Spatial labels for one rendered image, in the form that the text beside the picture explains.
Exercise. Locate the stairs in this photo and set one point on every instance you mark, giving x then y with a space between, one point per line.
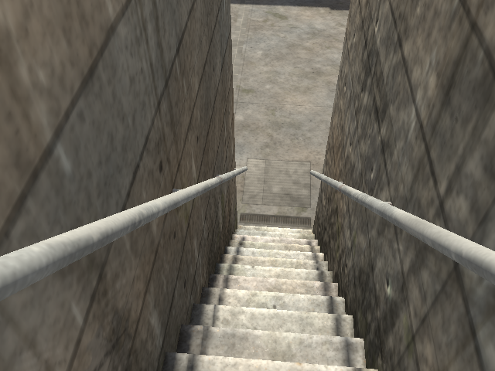
271 305

